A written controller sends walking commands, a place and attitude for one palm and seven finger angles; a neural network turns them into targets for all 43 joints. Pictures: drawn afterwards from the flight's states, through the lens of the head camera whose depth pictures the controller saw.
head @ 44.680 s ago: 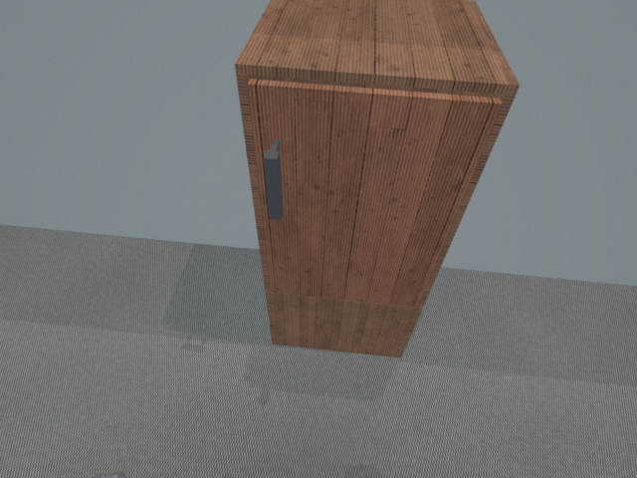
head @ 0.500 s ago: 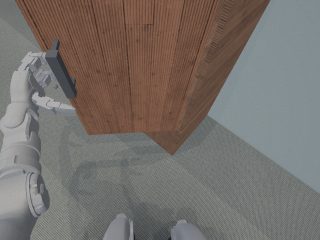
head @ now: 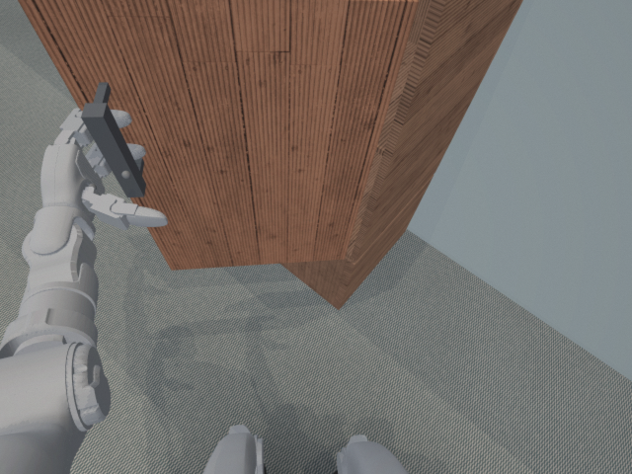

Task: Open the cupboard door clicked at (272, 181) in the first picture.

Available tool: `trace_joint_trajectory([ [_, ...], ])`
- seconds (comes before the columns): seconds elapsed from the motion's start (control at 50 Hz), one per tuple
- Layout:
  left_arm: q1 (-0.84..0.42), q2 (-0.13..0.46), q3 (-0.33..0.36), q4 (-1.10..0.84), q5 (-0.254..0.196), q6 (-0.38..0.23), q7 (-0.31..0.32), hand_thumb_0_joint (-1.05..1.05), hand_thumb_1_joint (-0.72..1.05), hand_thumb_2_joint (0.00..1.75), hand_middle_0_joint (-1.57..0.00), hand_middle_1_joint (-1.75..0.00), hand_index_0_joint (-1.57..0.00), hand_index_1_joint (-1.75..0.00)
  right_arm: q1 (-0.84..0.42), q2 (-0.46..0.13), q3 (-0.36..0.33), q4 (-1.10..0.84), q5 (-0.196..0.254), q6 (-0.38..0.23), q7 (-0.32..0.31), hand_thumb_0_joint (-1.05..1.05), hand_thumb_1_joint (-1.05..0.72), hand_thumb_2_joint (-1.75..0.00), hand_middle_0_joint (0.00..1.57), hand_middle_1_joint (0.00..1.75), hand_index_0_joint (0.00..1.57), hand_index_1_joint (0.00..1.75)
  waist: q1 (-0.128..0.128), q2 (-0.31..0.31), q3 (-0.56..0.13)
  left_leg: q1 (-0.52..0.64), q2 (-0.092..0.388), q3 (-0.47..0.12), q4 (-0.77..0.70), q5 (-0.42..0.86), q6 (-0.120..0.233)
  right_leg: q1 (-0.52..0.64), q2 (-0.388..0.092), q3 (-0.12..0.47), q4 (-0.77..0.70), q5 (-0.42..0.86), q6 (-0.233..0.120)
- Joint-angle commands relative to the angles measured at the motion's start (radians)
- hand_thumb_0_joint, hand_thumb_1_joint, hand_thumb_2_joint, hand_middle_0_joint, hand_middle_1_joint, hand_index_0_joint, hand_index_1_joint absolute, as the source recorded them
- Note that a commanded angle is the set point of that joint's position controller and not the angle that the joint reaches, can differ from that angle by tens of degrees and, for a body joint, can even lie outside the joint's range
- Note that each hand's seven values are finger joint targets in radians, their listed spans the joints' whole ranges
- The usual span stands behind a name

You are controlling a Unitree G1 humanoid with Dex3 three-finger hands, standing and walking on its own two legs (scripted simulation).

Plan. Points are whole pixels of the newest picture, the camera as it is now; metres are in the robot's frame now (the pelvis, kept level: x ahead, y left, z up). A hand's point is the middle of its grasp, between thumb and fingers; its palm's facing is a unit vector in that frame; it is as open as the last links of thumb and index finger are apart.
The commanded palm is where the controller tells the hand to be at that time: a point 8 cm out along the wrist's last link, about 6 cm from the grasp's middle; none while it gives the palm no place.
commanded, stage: slide the fingers in behind the handle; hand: left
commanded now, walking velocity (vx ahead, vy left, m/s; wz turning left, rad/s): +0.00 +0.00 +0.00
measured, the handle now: (120, 143) +0.52 +0.24 +0.08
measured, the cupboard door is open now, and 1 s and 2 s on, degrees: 46 45 76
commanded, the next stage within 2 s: close the thumb around the handle in 0.26 s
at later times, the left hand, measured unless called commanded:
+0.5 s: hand (129, 170) +0.48 +0.22 +0.08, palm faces +0.07 -1.00 +0.00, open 13.5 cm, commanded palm +0.45 +0.27 +0.08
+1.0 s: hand (131, 172) +0.47 +0.22 +0.08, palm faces +0.05 -1.00 +0.00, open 5.8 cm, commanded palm +0.45 +0.27 +0.08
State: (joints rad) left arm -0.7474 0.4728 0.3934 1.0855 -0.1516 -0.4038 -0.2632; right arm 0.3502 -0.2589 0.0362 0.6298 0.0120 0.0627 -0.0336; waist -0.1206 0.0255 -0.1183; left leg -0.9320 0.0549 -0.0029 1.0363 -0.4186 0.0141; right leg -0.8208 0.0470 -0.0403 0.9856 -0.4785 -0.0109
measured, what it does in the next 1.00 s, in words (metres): stands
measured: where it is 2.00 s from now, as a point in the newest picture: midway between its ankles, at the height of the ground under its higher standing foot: outside the picture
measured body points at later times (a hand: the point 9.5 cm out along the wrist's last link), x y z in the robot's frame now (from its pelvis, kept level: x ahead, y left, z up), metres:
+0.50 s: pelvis +0.00 +0.00 +0.00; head +0.11 +0.02 +0.44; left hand +0.47 +0.28 +0.08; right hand +0.04 -0.26 -0.11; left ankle +0.04 +0.11 -0.67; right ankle +0.00 -0.12 -0.67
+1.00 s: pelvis +0.01 +0.00 +0.00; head +0.11 +0.02 +0.44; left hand +0.46 +0.27 +0.08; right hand +0.05 -0.27 -0.11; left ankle +0.04 +0.11 -0.67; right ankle +0.00 -0.12 -0.67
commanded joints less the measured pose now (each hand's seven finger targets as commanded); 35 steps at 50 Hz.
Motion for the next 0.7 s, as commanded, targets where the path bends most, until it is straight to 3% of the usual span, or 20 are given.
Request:
trace_joint_trajectory([
  [0.0,-0.414,0.329,0.079,-0.209,-0.012,-0.064,-0.004,0.0,-0.5,0.3,-0.3,-1.2,-0.3,-1.2,0.117,-0.181,-0.062,-0.068,0.0,-0.024,-0.014,0.0,-0.9,-0.9,0.2,0.3,0.2,0.3,-0.001,0.069,-0.402,0.339,-0.033,-0.028,-0.102,0.244,0.025,0.109,0.015,0.031,-0.134,0.297,-0.004],
  [0.02,-0.407,0.323,0.074,-0.214,-0.014,-0.066,-0.011,0.0,-0.5,0.3,-0.3,-1.2,-0.3,-1.2,0.115,-0.179,-0.063,-0.068,0.001,-0.025,-0.014,0.0,-0.9,-0.9,0.2,0.3,0.2,0.3,0.0,0.071,-0.43,0.349,-0.033,-0.024,-0.1,0.258,0.024,0.119,0.014,0.035,-0.133,0.314,-0.002],
  [0.08,-0.407,0.292,0.047,-0.221,-0.02,-0.07,-0.03,0.0,-0.5,0.3,-0.3,-1.2,-0.3,-1.2,0.114,-0.176,-0.064,-0.066,0.003,-0.025,-0.013,0.0,-0.9,-0.9,0.2,0.3,0.2,0.3,-0.005,0.104,-0.417,0.372,-0.03,-0.023,-0.097,0.271,0.021,0.093,0.017,0.03,-0.134,0.316,-0.004],
  [0.12,-0.396,0.305,0.058,-0.196,-0.022,-0.066,-0.039,0.0,-0.5,0.3,-0.3,-1.2,-0.3,-1.2,0.121,-0.182,-0.067,-0.059,0.004,-0.023,-0.015,0.0,-0.9,-0.9,0.2,0.3,0.2,0.3,-0.01,0.076,-0.415,0.36,-0.027,-0.029,-0.094,0.267,0.023,0.084,0.016,0.029,-0.131,0.312,-0.003],
  [0.16,-0.425,0.259,0.016,-0.207,-0.028,-0.055,-0.046,0.0,-0.5,0.3,-0.3,-1.2,-0.3,-1.2,0.119,-0.179,-0.067,-0.059,0.006,-0.025,-0.015,0.0,-0.9,-0.9,0.2,0.3,0.2,0.3,-0.022,0.096,-0.391,0.376,-0.026,-0.033,-0.102,0.245,0.022,0.051,0.017,0.023,-0.14,0.281,-0.003],
  [0.18,-0.414,0.252,0.013,-0.208,-0.031,-0.052,-0.047,0.0,-0.5,0.3,-0.3,-1.2,-0.3,-1.2,0.121,-0.18,-0.067,-0.059,0.004,-0.025,-0.014,0.0,-0.9,-0.9,0.2,0.3,0.2,0.3,-0.015,0.108,-0.4,0.389,-0.027,-0.035,-0.105,0.254,0.02,0.051,0.018,0.019,-0.139,0.281,-0.006],
  [0.22,-0.417,0.294,0.048,-0.217,-0.031,-0.055,-0.043,0.0,-0.5,0.3,-0.3,-1.2,-0.3,-1.2,0.128,-0.186,-0.07,-0.052,0.003,-0.024,-0.017,0.0,-0.9,-0.9,0.2,0.3,0.2,0.3,-0.009,0.1,-0.427,0.404,-0.024,-0.041,-0.1,0.286,0.019,0.051,0.018,0.018,-0.13,0.301,-0.008],
  [0.26,-0.441,0.231,-0.001,-0.232,-0.03,-0.055,-0.038,0.0,-0.5,0.3,-0.3,-1.2,-0.3,-1.2,0.124,-0.178,-0.07,-0.053,0.003,-0.027,-0.014,0.0,-0.9,-0.9,0.2,0.3,0.2,0.3,-0.021,0.124,-0.419,0.429,-0.024,-0.046,-0.103,0.28,0.016,0.019,0.018,0.011,-0.132,0.281,-0.007],
  [0.32,-0.437,0.268,0.03,-0.222,-0.02,-0.058,-0.018,0.0,-0.5,0.3,-0.3,-1.2,-0.3,-1.2,0.131,-0.183,-0.07,-0.045,0.0,-0.027,-0.016,0.0,-0.9,-0.9,0.2,0.3,0.2,0.3,-0.011,0.116,-0.422,0.426,-0.023,-0.051,-0.104,0.287,0.015,0.02,0.018,0.011,-0.129,0.279,-0.01],
  [0.34,-0.441,0.251,0.016,-0.22,-0.019,-0.057,-0.012,0.0,-0.5,0.3,-0.3,-1.2,-0.3,-1.2,0.128,-0.18,-0.069,-0.047,-0.001,-0.027,-0.014,0.0,-0.9,-0.9,0.2,0.3,0.2,0.3,-0.016,0.118,-0.415,0.429,-0.023,-0.053,-0.107,0.279,0.014,0.016,0.018,0.007,-0.129,0.269,-0.009],
  [0.38,-0.433,0.241,0.011,-0.211,-0.01,-0.053,-0.001,0.0,-0.39,0.35,-0.31,-1.21,-0.31,-1.21,0.131,-0.181,-0.07,-0.048,-0.001,-0.026,-0.012,0.0,-0.9,-0.9,0.2,0.3,0.2,0.3,-0.016,0.114,-0.404,0.434,-0.021,-0.056,-0.111,0.275,0.013,0.003,0.019,0.004,-0.132,0.258,-0.011],
  [0.42,-0.442,0.283,0.048,-0.235,-0.006,-0.065,0.011,0.0,-0.28,0.4,-0.32,-1.22,-0.32,-1.22,0.137,-0.185,-0.071,-0.049,-0.005,-0.026,-0.011,0.0,-0.9,-0.9,0.2,0.3,0.2,0.3,-0.002,0.112,-0.448,0.449,-0.022,-0.059,-0.108,0.314,0.011,0.03,0.019,0.004,-0.121,0.289,-0.012],
  [0.44,-0.415,0.262,0.036,-0.231,-0.006,-0.062,0.013,0.0,-0.22,0.42,-0.32,-1.23,-0.32,-1.23,0.133,-0.179,-0.07,-0.055,-0.005,-0.026,-0.007,0.0,-0.9,-0.9,0.2,0.3,0.2,0.3,0.0,0.116,-0.453,0.449,-0.025,-0.05,-0.106,0.322,0.012,0.044,0.02,0.006,-0.122,0.302,-0.011],
  [0.5,-0.392,0.289,0.061,-0.233,-0.007,-0.066,0.014,0.0,-0.05,0.49,-0.33,-1.25,-0.33,-1.25,0.134,-0.179,-0.068,-0.06,-0.005,-0.022,-0.007,0.0,-0.9,-0.9,0.2,0.3,0.2,0.3,0.004,0.085,-0.436,0.411,-0.028,-0.04,-0.101,0.324,0.017,0.084,0.022,0.011,-0.124,0.332,-0.009],
  [0.54,-0.397,0.264,0.034,-0.223,-0.003,-0.063,0.008,0.0,0.06,0.54,-0.34,-1.26,-0.34,-1.26,0.128,-0.175,-0.066,-0.06,-0.002,-0.018,-0.006,0.0,-0.9,-0.9,0.2,0.3,0.2,0.3,-0.007,0.094,-0.419,0.409,-0.027,-0.035,-0.104,0.312,0.016,0.071,0.021,0.012,-0.128,0.328,-0.006],
  [0.56,-0.411,0.281,0.047,-0.238,-0.006,-0.066,0.006,0.0,0.12,0.56,-0.34,-1.27,-0.34,-1.27,0.13,-0.179,-0.068,-0.06,-0.002,-0.017,-0.008,0.0,-0.9,-0.9,0.2,0.3,0.2,0.3,-0.007,0.093,-0.421,0.414,-0.025,-0.039,-0.106,0.316,0.016,0.07,0.02,0.012,-0.128,0.33,-0.006],
  [0.62,-0.378,0.246,0.031,-0.266,-0.017,-0.073,-0.001,0.0,0.28,0.64,-0.36,-1.28,-0.36,-1.28,0.129,-0.174,-0.071,-0.063,-0.001,-0.018,-0.006,0.0,-0.9,-0.9,0.2,0.3,0.2,0.3,0.004,0.129,-0.453,0.475,-0.022,-0.045,-0.108,0.369,0.009,0.057,0.023,0.004,-0.123,0.35,-0.012],
  [0.68,-0.384,0.234,0.017,-0.22,-0.02,-0.056,-0.005,0.0,0.45,0.71,-0.37,-1.3,-0.37,-1.3,0.128,-0.178,-0.07,-0.058,0.0,-0.015,-0.007,0.0,-0.9,-0.9,0.2,0.3,0.2,0.3,-0.014,0.069,-0.389,0.421,-0.023,-0.044,-0.114,0.313,0.015,0.054,0.022,0.005,-0.136,0.32,-0.007],
])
